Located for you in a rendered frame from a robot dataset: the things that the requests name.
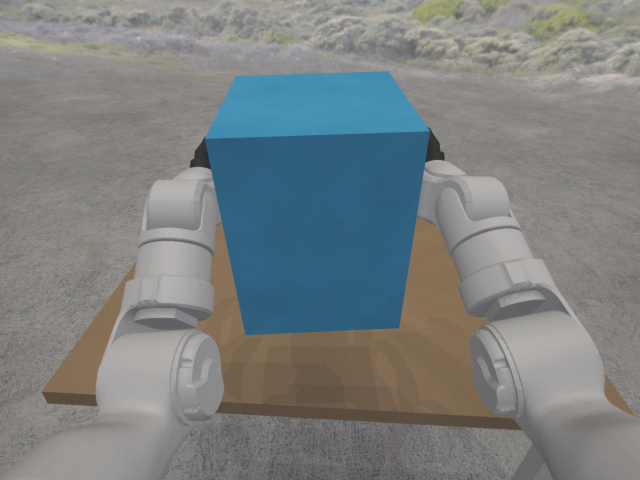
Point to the left robot upper arm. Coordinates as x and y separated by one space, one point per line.
153 388

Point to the robot left forearm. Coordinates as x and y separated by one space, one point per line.
171 288

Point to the right robot hand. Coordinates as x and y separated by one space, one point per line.
433 150

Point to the left robot hand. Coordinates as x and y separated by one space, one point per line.
201 158

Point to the carton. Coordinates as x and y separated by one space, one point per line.
318 180

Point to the right robot upper arm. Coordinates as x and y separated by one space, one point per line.
542 371

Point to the robot right forearm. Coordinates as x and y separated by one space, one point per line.
500 279

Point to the table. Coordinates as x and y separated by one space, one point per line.
419 373

